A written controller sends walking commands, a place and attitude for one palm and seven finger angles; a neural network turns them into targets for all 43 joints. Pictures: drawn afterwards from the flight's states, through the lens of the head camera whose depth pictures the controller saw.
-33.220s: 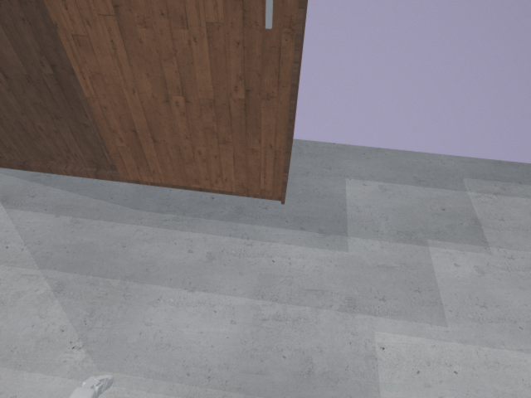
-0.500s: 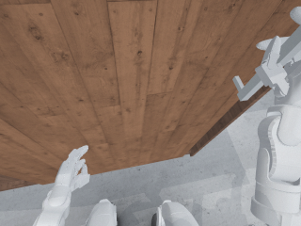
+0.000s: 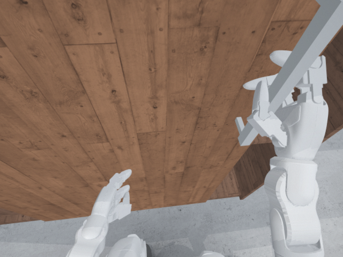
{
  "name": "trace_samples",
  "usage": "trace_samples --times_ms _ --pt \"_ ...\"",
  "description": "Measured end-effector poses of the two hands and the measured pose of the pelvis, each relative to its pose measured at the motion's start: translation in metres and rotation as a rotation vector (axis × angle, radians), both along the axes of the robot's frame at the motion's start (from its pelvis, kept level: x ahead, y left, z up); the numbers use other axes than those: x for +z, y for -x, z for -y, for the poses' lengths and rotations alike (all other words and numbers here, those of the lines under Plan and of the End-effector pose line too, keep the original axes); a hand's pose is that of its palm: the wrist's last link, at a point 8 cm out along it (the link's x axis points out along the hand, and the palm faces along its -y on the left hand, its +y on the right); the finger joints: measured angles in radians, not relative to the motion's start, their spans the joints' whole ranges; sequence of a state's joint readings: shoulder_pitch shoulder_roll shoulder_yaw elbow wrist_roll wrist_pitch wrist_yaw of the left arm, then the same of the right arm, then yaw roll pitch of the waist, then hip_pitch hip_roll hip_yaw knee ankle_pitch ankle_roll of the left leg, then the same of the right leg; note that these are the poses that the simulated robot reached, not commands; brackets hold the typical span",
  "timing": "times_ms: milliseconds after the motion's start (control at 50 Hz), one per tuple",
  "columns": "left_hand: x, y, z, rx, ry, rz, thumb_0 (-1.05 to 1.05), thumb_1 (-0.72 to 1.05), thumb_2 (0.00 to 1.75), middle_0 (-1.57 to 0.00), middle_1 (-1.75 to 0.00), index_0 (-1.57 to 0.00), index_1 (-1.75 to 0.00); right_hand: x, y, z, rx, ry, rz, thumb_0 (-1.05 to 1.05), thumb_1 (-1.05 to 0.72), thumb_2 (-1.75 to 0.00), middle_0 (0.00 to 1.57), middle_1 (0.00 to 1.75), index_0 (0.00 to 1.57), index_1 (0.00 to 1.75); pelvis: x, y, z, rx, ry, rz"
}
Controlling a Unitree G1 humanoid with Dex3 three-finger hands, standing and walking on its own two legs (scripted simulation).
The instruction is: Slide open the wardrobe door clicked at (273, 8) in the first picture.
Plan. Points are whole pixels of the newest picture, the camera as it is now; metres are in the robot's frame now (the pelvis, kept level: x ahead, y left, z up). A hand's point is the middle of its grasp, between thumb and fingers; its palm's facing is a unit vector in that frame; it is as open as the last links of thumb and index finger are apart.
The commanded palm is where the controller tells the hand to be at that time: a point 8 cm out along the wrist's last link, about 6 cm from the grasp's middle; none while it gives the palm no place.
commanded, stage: step sideways, sliding the door along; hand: right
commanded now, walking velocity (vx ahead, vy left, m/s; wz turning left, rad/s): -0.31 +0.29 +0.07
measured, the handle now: (269, 86) +0.33 -0.16 +0.23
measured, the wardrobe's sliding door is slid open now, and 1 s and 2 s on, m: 0.21 0.36 0.58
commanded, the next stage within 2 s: none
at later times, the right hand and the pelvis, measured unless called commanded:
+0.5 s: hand (193, 122) +0.28 -0.04 +0.22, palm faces +0.05 +1.00 -0.03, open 6.9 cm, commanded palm +0.26 -0.05 +0.20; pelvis -0.07 +0.07 +0.00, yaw +3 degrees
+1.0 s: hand (149, 121) +0.28 +0.02 +0.22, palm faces +0.28 +0.96 -0.03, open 6.8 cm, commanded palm +0.25 +0.05 +0.21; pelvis -0.10 +0.20 -0.01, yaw -1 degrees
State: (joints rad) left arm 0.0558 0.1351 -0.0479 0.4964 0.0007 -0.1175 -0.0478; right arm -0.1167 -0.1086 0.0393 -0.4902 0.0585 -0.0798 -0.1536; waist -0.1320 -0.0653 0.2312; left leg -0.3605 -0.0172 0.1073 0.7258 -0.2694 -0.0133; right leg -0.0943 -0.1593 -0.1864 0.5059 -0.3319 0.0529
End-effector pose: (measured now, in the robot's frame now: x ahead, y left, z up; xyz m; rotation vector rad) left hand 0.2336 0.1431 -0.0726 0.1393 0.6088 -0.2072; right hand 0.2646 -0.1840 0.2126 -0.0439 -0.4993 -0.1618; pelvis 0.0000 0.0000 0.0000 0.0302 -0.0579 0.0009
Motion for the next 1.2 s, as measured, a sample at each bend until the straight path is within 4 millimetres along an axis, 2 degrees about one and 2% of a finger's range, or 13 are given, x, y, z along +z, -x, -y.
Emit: trace_samples --times_ms 80,160,320,380,480,600,680,760,820,900,940,1100,1200 --pt "-0.01 -0.001 -0.029 -0.007 0.023 0.031 0.01 0.9 0.89 -0.2 -0.3 -0.26 -0.33 -0.001 0.0 -0.02 -0.049 0.031 0.026 -0.02 -0.76 -0.85 0.48 1.41 0.09 1.28 -0.015 0.0 -0.029 -0.021 0.014 0.009" --pt "-0.014 0.009 -0.069 0.064 -0.027 0.002 0.01 0.91 0.89 -0.2 -0.3 -0.26 -0.33 -0.002 0.001 -0.039 -0.059 0.025 0.024 -0.02 -0.75 -0.85 0.49 1.42 0.1 1.26 -0.012 0.015 -0.044 0.001 0.043 -0.017" --pt "-0.01 0.071 -0.134 0.236 -0.142 -0.075 0.01 0.91 0.9 -0.19 -0.3 -0.21 -0.31 -0.003 0.002 -0.071 0.06 0.013 0.044 -0.01 -0.76 -0.81 0.45 1.4 0.11 1.19 -0.008 0.046 -0.048 0.022 0.067 -0.056" --pt "-0.015 0.101 -0.146 0.302 -0.161 -0.101 0.01 0.91 0.9 -0.19 -0.3 -0.2 -0.31 -0.005 0.002 -0.077 0.107 0.042 0.053 -0.01 -0.76 -0.8 0.42 1.4 0.09 1.13 -0.013 0.056 -0.049 0.029 0.063 -0.035" --pt "-0.019 0.148 -0.151 0.309 -0.145 -0.224 0.01 0.91 0.9 -0.19 -0.3 -0.2 -0.3 0.001 0.004 -0.087 0.124 0.042 -0.007 0.02 -0.75 -0.8 0.43 1.4 0.1 1.2 0.001 0.067 -0.064 0.044 -0.003 -0.016" --pt "-0.02 0.177 -0.163 0.279 -0.115 -0.299 0.01 0.91 0.89 -0.2 -0.3 -0.2 -0.3 0.003 0.005 -0.101 0.053 -0.014 -0.047 0.02 -0.78 -0.84 0.45 1.4 0.14 1.29 0.007 0.079 -0.098 0.089 -0.045 -0.021" --pt "-0.024 0.173 -0.185 0.248 -0.088 -0.266 0.01 0.9 0.89 -0.2 -0.3 -0.2 -0.3 0.003 0.007 -0.11 -0.039 -0.002 -0.05 0.01 -0.75 -0.85 0.45 1.4 0.16 1.29 0.001 0.088 -0.133 0.087 -0.049 -0.024" --pt "-0.041 0.157 -0.219 0.205 -0.055 -0.203 0.01 0.9 0.89 -0.2 -0.3 -0.2 -0.3 0.004 0.009 -0.122 -0.154 0.019 -0.048 -0.01 -0.74 -0.85 0.47 1.41 0.16 1.27 -0.016 0.097 -0.17 0.06 -0.023 -0.026" --pt "-0.045 0.147 -0.246 0.219 -0.087 -0.204 0.01 0.91 0.89 -0.2 -0.3 -0.2 -0.3 0.005 0.011 -0.133 -0.191 0.027 -0.08 -0.02 -0.75 -0.85 0.48 1.41 0.13 1.26 -0.012 0.102 -0.181 0.008 -0.007 -0.03" --pt "-0.035 0.139 -0.273 0.226 -0.177 -0.216 0.01 0.91 0.89 -0.2 -0.3 -0.2 -0.3 0.006 0.013 -0.145 -0.178 0.016 -0.095 -0.01 -0.77 -0.84 0.47 1.4 0.1 1.26 -0.006 0.1 -0.188 -0.015 0.038 -0.045" --pt "-0.033 0.132 -0.282 0.228 -0.21 -0.19 0.01 0.91 0.89 -0.2 -0.3 -0.2 -0.3 0.005 0.013 -0.15 -0.154 0.015 -0.076 -0.01 -0.77 -0.83 0.47 1.4 0.11 1.23 -0.012 0.098 -0.188 -0.014 0.008 -0.045" --pt "-0.01 0.122 -0.287 0.158 -0.165 -0.186 0.01 0.91 0.9 -0.19 -0.3 -0.19 -0.3 0.003 0.014 -0.174 -0.109 -0.005 -0.066 0.0 -0.77 -0.83 0.46 1.4 0.12 1.16 0.0 0.099 -0.228 -0.011 -0.035 0.008" --pt "-0.007 0.113 -0.295 0.1 -0.129 -0.176 0.01 0.91 0.89 -0.2 -0.3 -0.2 -0.3 0.004 0.015 -0.193 -0.128 -0.003 -0.078 0.0 -0.76 -0.85 0.46 1.4 0.13 1.19 0.005 0.092 -0.259 -0.006 -0.056 0.013"
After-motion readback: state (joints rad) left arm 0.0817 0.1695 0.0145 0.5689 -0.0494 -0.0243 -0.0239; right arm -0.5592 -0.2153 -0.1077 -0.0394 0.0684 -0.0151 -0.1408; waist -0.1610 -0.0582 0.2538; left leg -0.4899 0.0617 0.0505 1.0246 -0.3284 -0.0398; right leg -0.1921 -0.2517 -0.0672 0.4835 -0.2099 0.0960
